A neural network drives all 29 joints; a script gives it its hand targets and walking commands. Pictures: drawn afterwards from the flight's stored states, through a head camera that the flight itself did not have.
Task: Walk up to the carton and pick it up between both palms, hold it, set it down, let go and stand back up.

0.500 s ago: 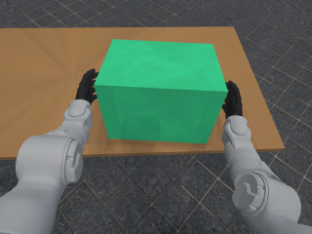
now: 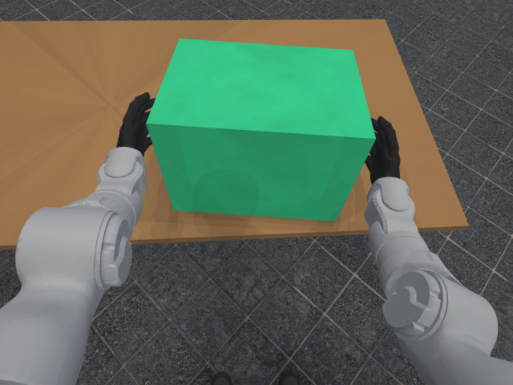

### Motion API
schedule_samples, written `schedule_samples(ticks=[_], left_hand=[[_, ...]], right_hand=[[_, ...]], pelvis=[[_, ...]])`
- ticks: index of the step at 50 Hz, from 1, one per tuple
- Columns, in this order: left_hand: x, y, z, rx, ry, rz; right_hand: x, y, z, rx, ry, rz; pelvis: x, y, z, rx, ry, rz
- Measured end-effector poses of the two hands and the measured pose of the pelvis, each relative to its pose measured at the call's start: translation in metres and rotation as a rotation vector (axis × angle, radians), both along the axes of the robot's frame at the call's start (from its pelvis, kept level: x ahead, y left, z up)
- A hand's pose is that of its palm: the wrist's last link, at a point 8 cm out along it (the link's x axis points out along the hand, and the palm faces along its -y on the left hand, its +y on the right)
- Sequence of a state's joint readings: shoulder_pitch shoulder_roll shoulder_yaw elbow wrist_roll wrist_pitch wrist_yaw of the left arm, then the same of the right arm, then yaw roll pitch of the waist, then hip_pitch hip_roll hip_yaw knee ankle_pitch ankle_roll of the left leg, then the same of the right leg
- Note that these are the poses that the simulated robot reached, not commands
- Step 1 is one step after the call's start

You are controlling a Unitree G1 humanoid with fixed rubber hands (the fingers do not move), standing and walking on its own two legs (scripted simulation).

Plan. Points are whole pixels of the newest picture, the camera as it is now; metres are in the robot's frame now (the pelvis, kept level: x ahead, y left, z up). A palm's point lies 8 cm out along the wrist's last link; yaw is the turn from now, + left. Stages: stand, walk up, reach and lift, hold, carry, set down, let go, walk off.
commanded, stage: set down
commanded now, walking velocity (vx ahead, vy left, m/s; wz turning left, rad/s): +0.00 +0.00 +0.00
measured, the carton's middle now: (260, 133) +0.55 -0.02 +0.01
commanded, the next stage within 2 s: none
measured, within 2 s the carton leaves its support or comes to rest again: rests again in 0.72 s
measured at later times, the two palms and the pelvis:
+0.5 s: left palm (135, 153) +0.49 +0.19 +0.03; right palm (376, 178) +0.44 -0.20 +0.01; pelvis +0.01 +0.00 +0.00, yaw +0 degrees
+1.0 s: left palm (132, 124) +0.52 +0.19 +0.06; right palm (393, 156) +0.46 -0.22 +0.05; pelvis +0.00 -0.01 -0.02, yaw -2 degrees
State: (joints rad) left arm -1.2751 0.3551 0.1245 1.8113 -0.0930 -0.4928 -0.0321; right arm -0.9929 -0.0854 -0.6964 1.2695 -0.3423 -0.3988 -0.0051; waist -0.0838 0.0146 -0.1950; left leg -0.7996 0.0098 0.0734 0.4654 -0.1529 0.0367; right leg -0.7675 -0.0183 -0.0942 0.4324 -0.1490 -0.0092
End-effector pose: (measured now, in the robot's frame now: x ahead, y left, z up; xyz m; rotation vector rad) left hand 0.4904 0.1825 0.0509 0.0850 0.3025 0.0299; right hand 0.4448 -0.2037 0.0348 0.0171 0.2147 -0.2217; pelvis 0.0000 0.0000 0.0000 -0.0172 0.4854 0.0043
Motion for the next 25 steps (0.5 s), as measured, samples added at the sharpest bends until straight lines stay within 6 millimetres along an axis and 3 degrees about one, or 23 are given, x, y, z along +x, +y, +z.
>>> schedule_samples(ticks=[25], left_hand=[[0.001, 0.004, -0.021, -0.004, 0.011, 0.003]], right_hand=[[-0.002, 0.002, -0.022, 0.013, 0.015, 0.004]], pelvis=[[0.005, -0.004, -0.001, 0.0, 0.02, 0.008]])
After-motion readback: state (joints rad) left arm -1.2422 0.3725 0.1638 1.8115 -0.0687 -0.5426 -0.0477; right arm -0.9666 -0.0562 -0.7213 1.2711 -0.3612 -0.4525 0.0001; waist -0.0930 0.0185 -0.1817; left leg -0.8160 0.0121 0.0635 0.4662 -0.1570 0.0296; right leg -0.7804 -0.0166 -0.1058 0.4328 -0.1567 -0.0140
